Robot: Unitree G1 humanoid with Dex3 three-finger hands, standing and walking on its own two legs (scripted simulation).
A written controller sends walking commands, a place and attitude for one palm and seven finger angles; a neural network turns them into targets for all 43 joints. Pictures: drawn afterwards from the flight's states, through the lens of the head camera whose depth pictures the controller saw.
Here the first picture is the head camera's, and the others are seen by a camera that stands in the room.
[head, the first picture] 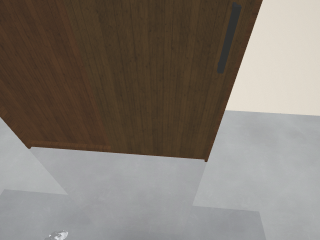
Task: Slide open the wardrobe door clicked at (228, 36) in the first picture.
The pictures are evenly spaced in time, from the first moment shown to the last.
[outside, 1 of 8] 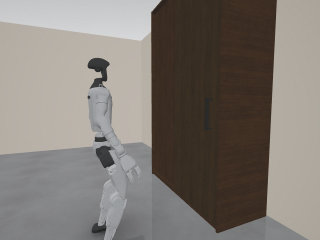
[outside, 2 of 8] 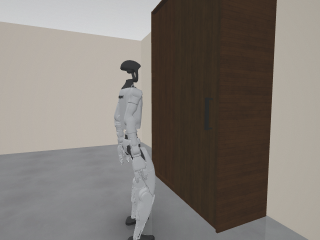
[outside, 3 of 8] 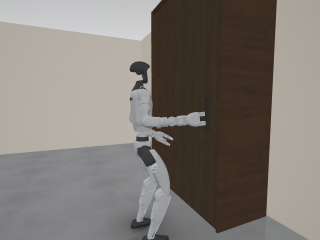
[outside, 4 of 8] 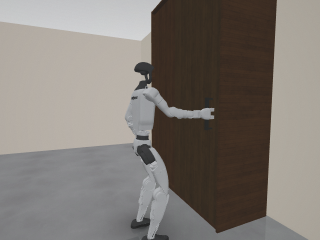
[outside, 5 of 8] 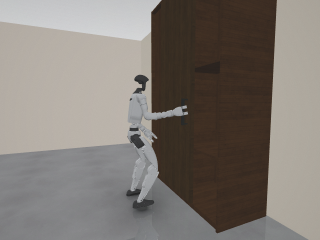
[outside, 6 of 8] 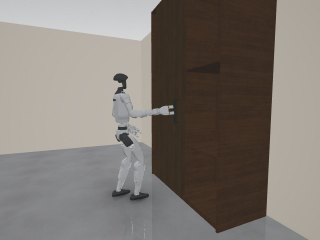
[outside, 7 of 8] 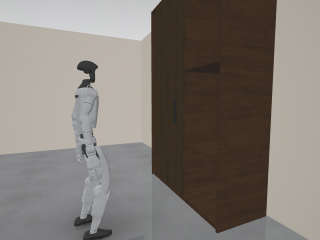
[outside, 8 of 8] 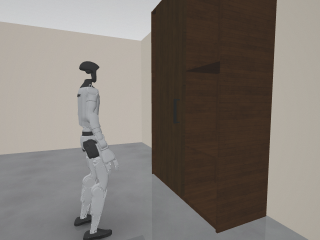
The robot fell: no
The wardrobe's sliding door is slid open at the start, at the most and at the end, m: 0.00 0.51 0.51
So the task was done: yes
